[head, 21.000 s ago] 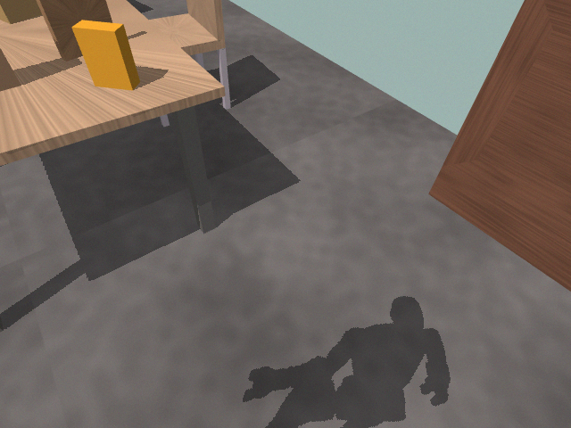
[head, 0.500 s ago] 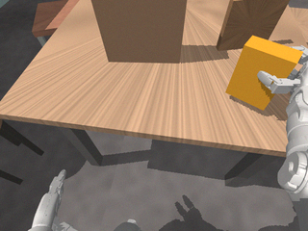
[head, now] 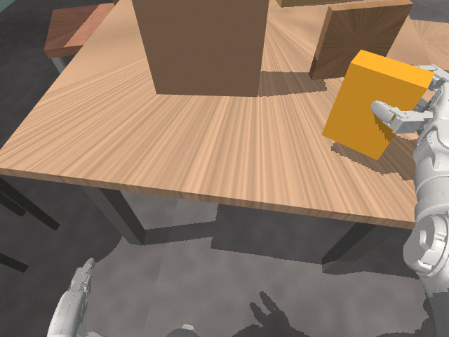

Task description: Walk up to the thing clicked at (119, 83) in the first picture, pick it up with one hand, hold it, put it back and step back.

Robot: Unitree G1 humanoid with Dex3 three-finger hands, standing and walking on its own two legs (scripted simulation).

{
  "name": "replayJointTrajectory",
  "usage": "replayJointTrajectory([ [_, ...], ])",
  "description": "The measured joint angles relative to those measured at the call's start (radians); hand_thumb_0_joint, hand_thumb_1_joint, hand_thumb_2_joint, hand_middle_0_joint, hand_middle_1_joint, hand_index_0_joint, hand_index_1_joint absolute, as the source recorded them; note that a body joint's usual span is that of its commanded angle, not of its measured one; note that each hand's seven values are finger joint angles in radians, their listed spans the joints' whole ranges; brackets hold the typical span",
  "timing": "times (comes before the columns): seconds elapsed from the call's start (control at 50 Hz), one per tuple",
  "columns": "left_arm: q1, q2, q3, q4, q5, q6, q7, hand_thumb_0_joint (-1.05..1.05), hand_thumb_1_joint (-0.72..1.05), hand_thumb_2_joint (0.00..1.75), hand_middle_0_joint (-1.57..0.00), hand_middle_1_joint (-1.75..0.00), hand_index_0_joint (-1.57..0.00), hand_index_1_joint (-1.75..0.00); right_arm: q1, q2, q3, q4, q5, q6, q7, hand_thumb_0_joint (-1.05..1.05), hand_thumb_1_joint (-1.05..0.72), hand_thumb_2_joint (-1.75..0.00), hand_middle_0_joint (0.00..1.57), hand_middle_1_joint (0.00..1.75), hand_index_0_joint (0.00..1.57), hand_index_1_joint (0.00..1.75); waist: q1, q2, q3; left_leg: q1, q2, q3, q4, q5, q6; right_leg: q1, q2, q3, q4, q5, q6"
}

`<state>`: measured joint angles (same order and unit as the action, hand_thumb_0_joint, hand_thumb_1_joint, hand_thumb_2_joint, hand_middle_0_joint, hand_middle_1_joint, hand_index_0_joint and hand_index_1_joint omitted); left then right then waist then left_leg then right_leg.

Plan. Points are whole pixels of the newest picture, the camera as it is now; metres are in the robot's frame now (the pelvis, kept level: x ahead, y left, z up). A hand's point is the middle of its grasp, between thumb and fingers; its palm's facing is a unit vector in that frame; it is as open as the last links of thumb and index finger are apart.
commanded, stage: lift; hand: right
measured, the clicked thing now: (369, 108) +0.53 -0.19 +0.12
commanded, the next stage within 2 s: hold in 1.50 s
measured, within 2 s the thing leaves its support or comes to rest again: neither
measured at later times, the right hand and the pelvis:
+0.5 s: hand (425, 84) +0.46 -0.21 +0.22, palm faces +0.22 +0.98 +0.01, open 9.5 cm; pelvis +0.01 +0.00 +0.02, yaw +0 degrees
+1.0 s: hand out of the picture +0.37 -0.19 +0.29, palm faces +0.21 +0.98 -0.01, open 9.5 cm; pelvis -0.02 +0.01 +0.02, yaw -1 degrees
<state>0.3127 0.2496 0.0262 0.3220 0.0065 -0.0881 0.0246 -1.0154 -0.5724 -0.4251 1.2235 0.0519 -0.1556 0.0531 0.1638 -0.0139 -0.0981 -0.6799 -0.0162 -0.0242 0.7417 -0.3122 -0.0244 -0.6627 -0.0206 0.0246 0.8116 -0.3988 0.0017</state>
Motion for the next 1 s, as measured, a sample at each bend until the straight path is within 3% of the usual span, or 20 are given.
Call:
replayJointTrajectory([
  [0.04, -0.003, 0.007, -0.001, -0.017, 0.005, 0.021, 0.001, -0.01, -0.53, 0.05, -0.06, -0.06, -0.06, -0.06, 0.033, 0.008, -0.018, -0.059, -0.017, 0.027, -0.007, 0.00, 0.47, -1.13, 0.81, 1.22, 0.82, 1.22, -0.002, -0.001, -0.012, 0.000, -0.001, -0.009, -0.006, 0.003, -0.001, 0.005, -0.001, -0.009, -0.009, 0.002, -0.001],
  [0.1, 0.006, 0.010, 0.016, 0.001, -0.004, -0.012, 0.007, -0.01, -0.53, 0.06, -0.06, -0.06, -0.06, -0.06, 0.027, 0.025, 0.027, -0.045, 0.008, 0.005, -0.004, 0.00, 0.47, -1.13, 0.81, 1.22, 0.82, 1.21, -0.017, -0.003, -0.004, 0.031, 0.002, -0.005, -0.018, 0.002, -0.002, 0.033, 0.001, -0.005, -0.020, 0.003, -0.002],
  [0.14, -0.002, 0.011, 0.004, 0.007, -0.006, 0.019, 0.005, -0.01, -0.53, 0.06, -0.06, -0.06, -0.06, -0.06, 0.041, 0.036, 0.001, -0.045, 0.009, 0.024, -0.001, 0.00, 0.47, -1.12, 0.82, 1.21, 0.83, 1.21, -0.019, -0.002, -0.016, 0.039, 0.002, -0.009, -0.030, 0.006, -0.002, 0.044, 0.002, -0.009, -0.035, 0.007, -0.002],
  [0.18, 0.002, 0.010, 0.012, -0.011, 0.002, 0.003, 0.006, -0.01, -0.53, 0.06, -0.06, -0.06, -0.06, -0.06, 0.074, 0.051, 0.016, -0.114, -0.003, 0.037, -0.014, 0.00, 0.47, -1.12, 0.82, 1.21, 0.83, 1.21, -0.025, -0.006, -0.024, 0.057, 0.002, -0.011, -0.039, 0.007, -0.002, 0.063, 0.001, -0.012, -0.045, 0.008, -0.002],
  [0.22, 0.009, 0.003, 0.025, 0.026, -0.008, -0.025, 0.006, -0.01, -0.53, 0.06, -0.06, -0.06, -0.06, -0.06, 0.066, 0.068, 0.042, -0.093, 0.024, 0.024, -0.007, 0.00, 0.47, -1.11, 0.82, 1.21, 0.83, 1.20, -0.038, -0.008, -0.015, 0.087, 0.004, -0.005, -0.052, 0.008, -0.002, 0.090, 0.003, -0.006, -0.056, 0.010, -0.002],
  [0.24, 0.005, 0.002, 0.021, 0.050, -0.011, -0.014, 0.003, -0.01, -0.53, 0.06, -0.06, -0.06, -0.06, -0.06, 0.067, 0.075, 0.032, -0.078, 0.032, 0.028, -0.003, 0.00, 0.46, -1.11, 0.82, 1.20, 0.83, 1.20, -0.041, -0.009, -0.017, 0.095, 0.005, -0.004, -0.059, 0.010, -0.002, 0.097, 0.004, -0.005, -0.064, 0.013, -0.002],
  [0.28, 0.000, 0.002, 0.023, 0.042, -0.003, 0.014, -0.003, -0.01, -0.53, 0.06, -0.06, -0.06, -0.06, -0.06, 0.115, 0.086, 0.017, -0.152, 0.014, 0.066, -0.018, 0.00, 0.46, -1.10, 0.83, 1.20, 0.84, 1.20, -0.045, -0.015, -0.032, 0.104, 0.004, -0.013, -0.069, 0.014, -0.003, 0.112, 0.002, -0.014, -0.079, 0.016, -0.003],
  [0.3, 0.003, 0.001, 0.034, 0.045, -0.001, 0.000, 0.001, -0.01, -0.53, 0.06, -0.06, -0.06, -0.06, -0.06, 0.132, 0.097, 0.035, -0.208, 0.008, 0.075, -0.027, 0.00, 0.46, -1.10, 0.83, 1.20, 0.84, 1.20, -0.053, -0.019, -0.026, 0.117, 0.004, -0.013, -0.073, 0.014, -0.002, 0.125, 0.002, -0.015, -0.083, 0.016, -0.003],
  [0.34, 0.011, -0.001, 0.048, 0.075, -0.016, -0.017, 0.006, -0.01, -0.53, 0.06, -0.06, -0.06, -0.06, -0.06, 0.125, 0.119, 0.067, -0.220, 0.039, 0.070, -0.019, 0.00, 0.46, -1.10, 0.83, 1.20, 0.83, 1.20, -0.073, -0.021, -0.010, 0.149, 0.009, -0.009, -0.084, 0.015, -0.003, 0.155, 0.007, -0.010, -0.095, 0.021, -0.004],
  [0.36, 0.008, 0.001, 0.044, 0.086, -0.021, -0.002, 0.005, -0.01, -0.53, 0.05, -0.05, -0.06, -0.06, -0.06, 0.130, 0.126, 0.060, -0.216, 0.054, 0.079, -0.012, 0.00, 0.46, -1.09, 0.83, 1.20, 0.83, 1.20, -0.077, -0.023, -0.011, 0.157, 0.011, -0.009, -0.091, 0.018, -0.003, 0.164, 0.008, -0.010, -0.105, 0.025, -0.004],
  [0.4, 0.005, 0.005, 0.046, 0.064, -0.015, 0.017, 0.006, -0.01, -0.53, 0.05, -0.05, -0.06, -0.06, -0.06, 0.174, 0.136, 0.047, -0.293, 0.041, 0.123, -0.021, 0.00, 0.46, -1.09, 0.83, 1.20, 0.84, 1.19, -0.080, -0.029, -0.025, 0.171, 0.011, -0.016, -0.101, 0.022, -0.004, 0.183, 0.009, -0.018, -0.122, 0.030, -0.005],
  [0.42, 0.010, 0.005, 0.052, 0.056, -0.015, 0.004, 0.012, -0.01, -0.53, 0.05, -0.05, -0.06, -0.06, -0.06, 0.189, 0.144, 0.065, -0.340, 0.039, 0.133, -0.027, 0.00, 0.46, -1.09, 0.83, 1.20, 0.84, 1.19, -0.087, -0.031, -0.022, 0.185, 0.011, -0.017, -0.105, 0.022, -0.004, 0.198, 0.009, -0.018, -0.127, 0.032, -0.005],
  [0.46, 0.022, 0.003, 0.055, 0.067, -0.030, -0.016, 0.019, -0.01, -0.53, 0.05, -0.05, -0.06, -0.06, -0.06, 0.184, 0.165, 0.094, -0.357, 0.069, 0.145, -0.017, 0.00, 0.46, -1.09, 0.83, 1.20, 0.84, 1.19, -0.106, -0.031, -0.013, 0.214, 0.015, -0.011, -0.114, 0.023, -0.003, 0.227, 0.013, -0.013, -0.140, 0.037, -0.004],
  [0.48, 0.023, 0.001, 0.050, 0.069, -0.033, -0.004, 0.017, -0.01, -0.53, 0.05, -0.05, -0.06, -0.06, -0.06, 0.186, 0.174, 0.088, -0.360, 0.081, 0.166, -0.011, 0.00, 0.45, -1.08, 0.83, 1.20, 0.84, 1.19, -0.112, -0.031, -0.014, 0.223, 0.017, -0.010, -0.119, 0.025, -0.002, 0.237, 0.014, -0.012, -0.148, 0.041, -0.004],
  [0.54, 0.027, -0.002, 0.050, 0.048, -0.025, -0.001, 0.014, -0.01, -0.53, 0.05, -0.05, -0.05, -0.06, -0.05, 0.232, 0.187, 0.087, -0.472, 0.071, 0.239, -0.024, 0.00, 0.46, -1.08, 0.83, 1.19, 0.84, 1.19, -0.120, -0.036, -0.021, 0.247, 0.017, -0.013, -0.131, 0.031, -0.001, 0.265, 0.014, -0.015, -0.167, 0.050, -0.003],
  [0.7, 0.036, -0.002, 0.057, 0.095, -0.038, -0.009, 0.016, -0.01, -0.52, 0.05, -0.04, -0.05, -0.05, -0.05, 0.307, 0.221, 0.116, -0.704, 0.098, 0.404, -0.029, 0.00, 0.45, -1.07, 0.84, 1.19, 0.84, 1.19, -0.151, -0.042, 0.006, 0.299, 0.023, -0.007, -0.149, 0.047, 0.003, 0.321, 0.019, -0.009, -0.201, 0.077, 0.001],
  [1.0, -0.018, 0.001, 0.058, 0.188, -0.043, -0.037, 0.031, -0.01, -0.53, 0.05, -0.04, -0.05, -0.04, -0.05, 0.362, 0.237, 0.123, -0.951, 0.132, 0.641, -0.055, 0.00, 0.46, -1.06, 0.85, 1.18, 0.85, 1.18, -0.160, -0.052, 0.021, 0.362, 0.026, 0.003, -0.168, 0.071, 0.008, 0.384, 0.022, 0.002, -0.230, 0.110, 0.007],
])
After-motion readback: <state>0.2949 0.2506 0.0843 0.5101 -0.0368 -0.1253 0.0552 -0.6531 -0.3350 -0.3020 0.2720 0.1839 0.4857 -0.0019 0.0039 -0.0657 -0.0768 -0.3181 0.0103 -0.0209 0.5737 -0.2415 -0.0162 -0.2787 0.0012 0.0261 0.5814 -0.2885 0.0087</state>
